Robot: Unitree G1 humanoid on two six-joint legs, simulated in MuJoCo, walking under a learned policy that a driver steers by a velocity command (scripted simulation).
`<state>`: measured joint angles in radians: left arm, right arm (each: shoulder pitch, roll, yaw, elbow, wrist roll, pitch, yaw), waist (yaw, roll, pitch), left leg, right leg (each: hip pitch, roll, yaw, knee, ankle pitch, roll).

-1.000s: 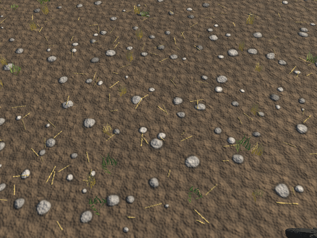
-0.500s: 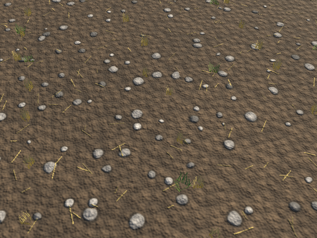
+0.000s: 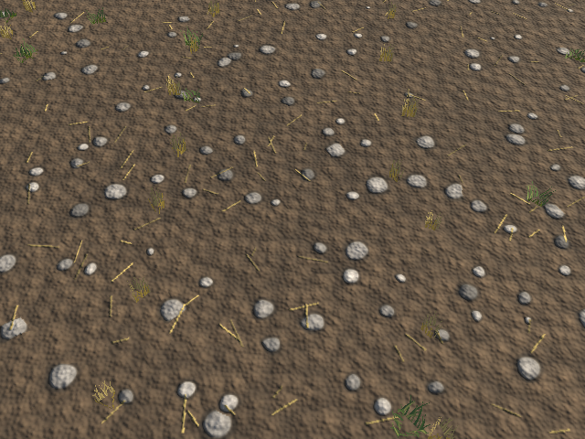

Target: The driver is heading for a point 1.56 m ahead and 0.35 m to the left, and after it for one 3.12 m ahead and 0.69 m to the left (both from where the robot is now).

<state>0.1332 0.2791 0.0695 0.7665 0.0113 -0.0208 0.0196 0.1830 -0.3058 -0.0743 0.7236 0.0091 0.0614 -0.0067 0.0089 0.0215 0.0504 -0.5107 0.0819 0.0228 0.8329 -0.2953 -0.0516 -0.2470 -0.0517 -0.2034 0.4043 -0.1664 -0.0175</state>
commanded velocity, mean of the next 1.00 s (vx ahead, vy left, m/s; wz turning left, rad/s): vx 0.05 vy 0.00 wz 0.34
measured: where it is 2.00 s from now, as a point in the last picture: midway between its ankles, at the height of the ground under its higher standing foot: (219, 413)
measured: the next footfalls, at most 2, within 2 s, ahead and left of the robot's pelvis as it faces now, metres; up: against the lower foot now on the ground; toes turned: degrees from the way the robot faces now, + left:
left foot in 0.08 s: +0.08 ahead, +0.13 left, +0.00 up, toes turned +7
right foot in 0.54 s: +0.13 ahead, -0.07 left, +0.00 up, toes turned +18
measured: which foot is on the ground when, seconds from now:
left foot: up 0.00-0.06, down 0.08-0.56, up 0.58-0.82, down 0.84-1.00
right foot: down 0.00-0.10, up 0.12-0.52, down 0.54-1.00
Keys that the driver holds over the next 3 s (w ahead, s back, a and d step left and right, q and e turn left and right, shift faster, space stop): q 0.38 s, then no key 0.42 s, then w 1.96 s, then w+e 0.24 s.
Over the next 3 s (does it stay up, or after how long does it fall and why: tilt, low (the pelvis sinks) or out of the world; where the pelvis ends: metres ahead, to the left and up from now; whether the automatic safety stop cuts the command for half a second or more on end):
stays up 1.02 0.39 0.00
